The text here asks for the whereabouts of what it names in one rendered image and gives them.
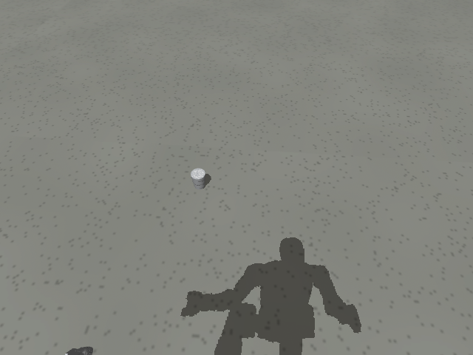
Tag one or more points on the cup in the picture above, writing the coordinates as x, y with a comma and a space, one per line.
198, 178

